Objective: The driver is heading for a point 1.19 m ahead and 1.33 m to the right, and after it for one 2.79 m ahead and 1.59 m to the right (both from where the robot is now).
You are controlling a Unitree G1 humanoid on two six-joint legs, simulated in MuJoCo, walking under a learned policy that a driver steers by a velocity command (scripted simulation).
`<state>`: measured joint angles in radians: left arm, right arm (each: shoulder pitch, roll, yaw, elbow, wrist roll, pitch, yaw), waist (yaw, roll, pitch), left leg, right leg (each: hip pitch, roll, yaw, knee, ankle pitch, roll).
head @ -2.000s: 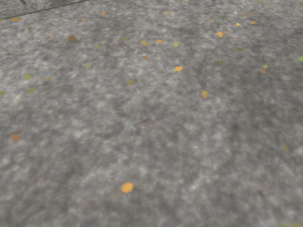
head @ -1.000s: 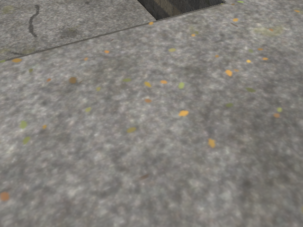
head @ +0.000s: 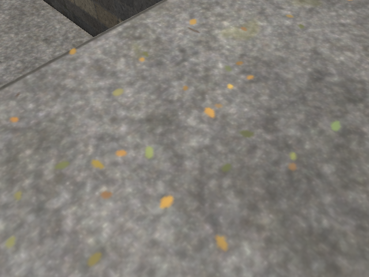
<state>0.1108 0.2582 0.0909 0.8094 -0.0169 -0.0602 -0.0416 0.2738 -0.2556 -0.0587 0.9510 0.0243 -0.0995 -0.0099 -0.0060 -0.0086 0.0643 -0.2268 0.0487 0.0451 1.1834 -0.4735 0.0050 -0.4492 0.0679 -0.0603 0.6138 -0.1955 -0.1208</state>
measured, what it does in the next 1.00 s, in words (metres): walks ahead, turning right: left foot, then right foot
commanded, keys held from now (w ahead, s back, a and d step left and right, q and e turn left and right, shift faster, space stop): w+e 1.00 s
